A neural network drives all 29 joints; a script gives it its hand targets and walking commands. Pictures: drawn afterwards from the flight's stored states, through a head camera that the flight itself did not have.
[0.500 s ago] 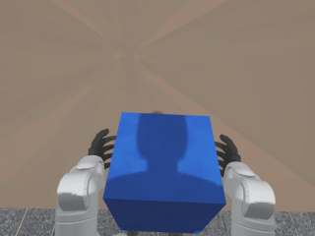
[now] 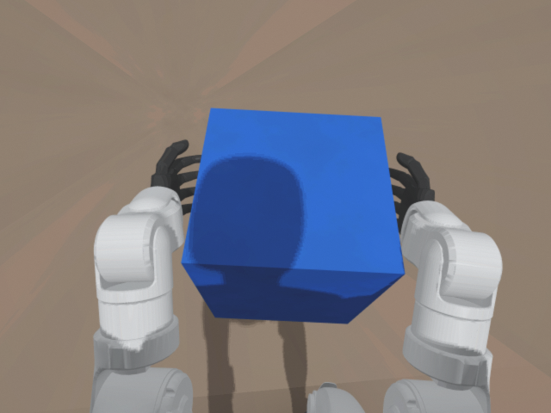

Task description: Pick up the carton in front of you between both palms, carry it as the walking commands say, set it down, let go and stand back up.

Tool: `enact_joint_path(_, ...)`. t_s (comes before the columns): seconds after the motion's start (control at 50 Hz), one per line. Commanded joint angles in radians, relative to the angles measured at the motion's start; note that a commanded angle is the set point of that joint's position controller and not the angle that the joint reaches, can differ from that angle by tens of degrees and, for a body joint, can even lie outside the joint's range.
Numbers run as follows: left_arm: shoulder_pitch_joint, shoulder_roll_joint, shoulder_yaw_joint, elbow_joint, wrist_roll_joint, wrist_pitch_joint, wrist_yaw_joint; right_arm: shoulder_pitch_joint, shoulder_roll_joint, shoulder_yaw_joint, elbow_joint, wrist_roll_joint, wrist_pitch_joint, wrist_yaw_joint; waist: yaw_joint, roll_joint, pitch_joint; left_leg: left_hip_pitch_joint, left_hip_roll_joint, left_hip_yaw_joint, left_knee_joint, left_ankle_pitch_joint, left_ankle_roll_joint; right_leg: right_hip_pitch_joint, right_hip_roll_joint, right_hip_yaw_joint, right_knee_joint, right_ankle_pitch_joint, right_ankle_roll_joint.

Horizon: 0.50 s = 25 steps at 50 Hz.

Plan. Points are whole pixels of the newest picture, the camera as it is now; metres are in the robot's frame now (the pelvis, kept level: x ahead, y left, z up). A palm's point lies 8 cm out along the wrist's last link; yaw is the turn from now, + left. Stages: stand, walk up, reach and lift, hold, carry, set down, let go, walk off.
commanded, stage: carry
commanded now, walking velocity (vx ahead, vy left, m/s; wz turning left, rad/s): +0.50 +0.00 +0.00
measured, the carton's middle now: (287, 229) +0.35 -0.01 +0.08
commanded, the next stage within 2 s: none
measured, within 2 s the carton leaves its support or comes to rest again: neither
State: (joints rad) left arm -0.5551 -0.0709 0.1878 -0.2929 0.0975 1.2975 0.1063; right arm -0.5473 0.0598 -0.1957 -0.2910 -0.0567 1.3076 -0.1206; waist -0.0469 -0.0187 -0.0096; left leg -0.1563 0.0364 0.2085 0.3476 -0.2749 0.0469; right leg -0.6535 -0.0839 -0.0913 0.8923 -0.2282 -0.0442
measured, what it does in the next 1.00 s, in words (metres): climbs: right foot, then left foot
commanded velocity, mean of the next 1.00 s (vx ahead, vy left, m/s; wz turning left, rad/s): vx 0.50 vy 0.00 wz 0.00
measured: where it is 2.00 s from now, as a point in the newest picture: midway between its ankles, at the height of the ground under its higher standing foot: (278, 162)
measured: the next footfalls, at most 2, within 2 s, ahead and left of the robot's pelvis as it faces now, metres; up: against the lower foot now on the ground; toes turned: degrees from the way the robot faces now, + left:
right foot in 0.12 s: +0.27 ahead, -0.12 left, +0.02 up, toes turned -9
left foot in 0.52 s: +0.53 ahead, +0.06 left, +0.04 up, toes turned +5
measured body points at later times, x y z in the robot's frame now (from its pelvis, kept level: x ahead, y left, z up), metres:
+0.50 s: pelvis +0.33 -0.03 +0.00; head +0.43 -0.04 +0.44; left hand +0.72 +0.14 +0.14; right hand +0.74 -0.16 +0.14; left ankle +0.46 +0.07 -0.70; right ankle +0.23 -0.11 -0.73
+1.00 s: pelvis +0.66 -0.07 +0.03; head +0.68 -0.07 +0.48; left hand +1.03 +0.10 +0.18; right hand +1.05 -0.21 +0.17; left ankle +0.52 +0.06 -0.61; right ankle +0.74 -0.14 -0.68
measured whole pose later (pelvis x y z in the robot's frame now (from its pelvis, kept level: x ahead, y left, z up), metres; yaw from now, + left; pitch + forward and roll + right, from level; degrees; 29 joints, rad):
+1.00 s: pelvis +0.66 -0.07 +0.03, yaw +1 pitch +4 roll +0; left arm -0.80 -0.03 0.25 0.10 0.13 1.30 0.12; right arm -0.81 -0.04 -0.25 0.14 -0.03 1.31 -0.12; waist 0.03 0.02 -0.03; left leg -0.39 0.01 -0.01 1.16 -0.49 0.03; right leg -0.53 0.02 -0.13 0.69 -0.32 -0.08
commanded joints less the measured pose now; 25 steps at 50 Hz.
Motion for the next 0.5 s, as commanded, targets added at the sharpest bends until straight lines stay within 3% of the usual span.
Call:
enact_joint_path(0.0, -0.748, -0.796, -0.647, 0.169, -0.416, 0.016, -0.176, -0.802, 0.79, 0.659, 0.151, 0.447, 0.0, 0.243, 0.003, 0.189, -0.257, 0.187, 0.183, -0.078, -0.005, 0.462, 0.089, 0.128, 0.061, -0.108, -0.258, 0.119, -0.025)
enact_joint_path(0.04, -0.808, -0.823, -0.611, 0.221, -0.44, 0.014, -0.183, -0.887, 0.817, 0.639, 0.19, 0.452, 0.002, 0.234, 0.067, 0.127, -0.33, 0.11, 0.14, 0.0, 0.236, 0.627, 0.044, 0.374, 0.13, -0.169, -0.344, 0.096, -0.048)
enact_joint_path(0.06, -0.821, -0.826, -0.585, 0.258, -0.444, 0.012, -0.185, -0.926, 0.823, 0.622, 0.214, 0.448, 0.005, 0.228, 0.122, 0.043, -0.419, -0.026, 0.093, 0.0, 0.452, 0.517, 0.005, 0.62, 0.089, -0.092, -0.362, 0.076, -0.066)
enact_joint_path(0.08, -0.838, -0.811, -0.55, 0.29, -0.444, 0.007, -0.185, -0.955, 0.837, 0.604, 0.232, 0.447, 0.007, 0.222, 0.145, -0.223, -0.501, -0.263, -0.011, -0.031, 0.729, 0.198, -0.034, 0.824, -0.163, 0.324, -0.419, 0.1, -0.144)
enact_joint_path(0.1, -0.861, -0.824, -0.528, 0.314, -0.457, 0.001, -0.185, -0.961, 0.861, 0.597, 0.25, 0.445, 0.007, 0.218, 0.153, -0.372, -0.546, -0.504, -0.119, -0.133, 0.952, -0.198, -0.033, 0.971, -0.272, 0.609, -0.513, 0.272, -0.245)
enact_joint_path(0.12, -0.888, -0.883, -0.536, 0.298, -0.484, -0.001, -0.188, -0.976, 0.887, 0.58, 0.249, 0.445, 0.001, 0.211, 0.151, -0.28, -0.569, -0.587, -0.056, -0.21, 1.053, -0.219, -0.01, 1.019, -0.269, 0.576, -0.484, 0.309, -0.249)
enact_joint_path(0.14, -0.94, -0.951, -0.559, 0.251, -0.516, -0.009, -0.196, -1.01, 0.945, 0.574, 0.217, 0.45, -0.007, 0.202, 0.158, -0.171, -0.551, -0.675, -0.021, -0.222, 1.075, -0.228, -0.001, 1.048, -0.243, 0.482, -0.434, 0.438, -0.234)
enact_joint_path(0.16, -0.977, -0.994, -0.572, 0.212, -0.542, -0.014, -0.201, -1.033, 0.974, 0.568, 0.209, 0.446, -0.011, 0.193, 0.167, -0.087, -0.53, -0.675, 0.0, -0.235, 1.038, -0.176, 0.002, 0.983, -0.205, 0.397, -0.412, 0.479, -0.192)
enact_joint_path(0.18, -1.04, -1.016, -0.583, 0.164, -0.567, -0.017, -0.204, -1.021, 0.987, 0.549, 0.205, 0.418, -0.015, 0.181, 0.148, -0.101, -0.544, -0.654, 0.009, -0.239, 0.994, -0.131, 0.001, 0.965, -0.192, 0.32, -0.413, 0.478, -0.176)
enact_joint_path(0.2, -1.08, -1.034, -0.588, 0.116, -0.582, -0.02, -0.206, -1.007, 0.977, 0.528, 0.188, 0.396, -0.02, 0.169, 0.135, -0.092, -0.56, -0.64, 0.007, -0.224, 0.96, -0.119, -0.004, 0.943, -0.184, 0.286, -0.419, 0.457, -0.162)
enact_joint_path(0.22, -1.077, -1.043, -0.583, 0.095, -0.581, -0.019, -0.204, -0.983, 0.967, 0.521, 0.17, 0.374, -0.023, 0.159, 0.137, -0.087, -0.57, -0.635, 0.009, -0.21, 0.915, -0.121, -0.002, 0.932, -0.189, 0.277, -0.423, 0.426, -0.153)
enact_joint_path(0.26, -1.025, -1.035, -0.576, 0.045, -0.563, -0.017, -0.197, -0.927, 0.949, 0.522, 0.139, 0.345, -0.029, 0.142, 0.134, -0.099, -0.585, -0.643, -0.003, -0.187, 0.823, -0.136, -0.004, 0.965, -0.185, 0.246, -0.423, 0.483, -0.149)
enact_joint_path(0.32, -0.971, -0.999, -0.591, -0.008, -0.531, -0.018, -0.189, -0.876, 0.905, 0.542, 0.079, 0.292, -0.037, 0.127, 0.145, -0.102, -0.555, -0.666, -0.007, -0.151, 0.634, -0.124, -0.006, 0.983, -0.179, 0.194, -0.427, 0.563, -0.168)
enact_joint_path(0.38, -0.929, -0.937, -0.632, -0.015, -0.498, -0.012, -0.191, -0.845, 0.856, 0.585, 0.041, 0.271, -0.032, 0.133, 0.14, -0.122, -0.491, -0.505, -0.056, -0.06, 0.358, 0.015, -0.01, 0.881, -0.122, 0.083, -0.416, 0.604, -0.139)
enact_joint_path(0.4, -0.903, -0.914, -0.643, 0.006, -0.486, -0.01, -0.193, -0.827, 0.844, 0.6, 0.047, 0.269, -0.027, 0.139, 0.125, -0.132, -0.48, -0.401, -0.084, -0.018, 0.271, 0.055, -0.001, 0.837, -0.102, 0.032, -0.379, 0.681, -0.115)
enact_joint_path(0.42, -0.873, -0.889, -0.648, 0.038, -0.473, -0.008, -0.196, -0.798, 0.83, 0.604, 0.071, 0.265, -0.022, 0.147, 0.082, -0.147, -0.497, -0.248, -0.125, 0.029, 0.204, 0.125, 0.01, 0.787, -0.088, -0.021, -0.286, 0.801, -0.089)
enact_joint_path(0.44, -0.849, -0.867, -0.652, 0.087, -0.457, -0.002, -0.2, -0.751, 0.812, 0.602, 0.117, 0.255, -0.019, 0.158, 0.004, -0.111, -0.54, 0.008, -0.117, 0.015, 0.151, 0.179, 0.049, 0.639, -0.063, -0.066, -0.123, 0.779, -0.053)
enact_joint_path(0.46, -0.839, -0.859, -0.662, 0.133, -0.445, 0.001, -0.204, -0.727, 0.794, 0.599, 0.154, 0.252, -0.016, 0.171, -0.075, -0.003, -0.587, 0.306, 0.029, -0.191, 0.162, 0.212, 0.113, 0.358, -0.024, -0.035, 0.073, 0.475, -0.009)
enact_joint_path(0.48, -0.832, -0.882, -0.669, 0.163, -0.446, 0.005, -0.215, -0.754, 0.763, 0.6, 0.174, 0.26, -0.018, 0.182, -0.067, 0.32, -0.675, 0.534, 0.29, -0.656, 0.152, 0.475, 0.253, 0.081, 0.109, 0.018, 0.333, -0.184, 0.028)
